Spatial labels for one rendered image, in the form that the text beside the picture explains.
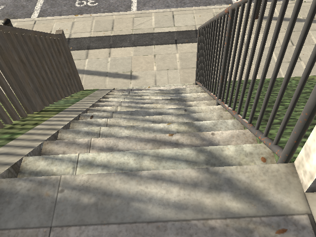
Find stairs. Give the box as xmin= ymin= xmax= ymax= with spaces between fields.
xmin=17 ymin=83 xmax=276 ymax=178

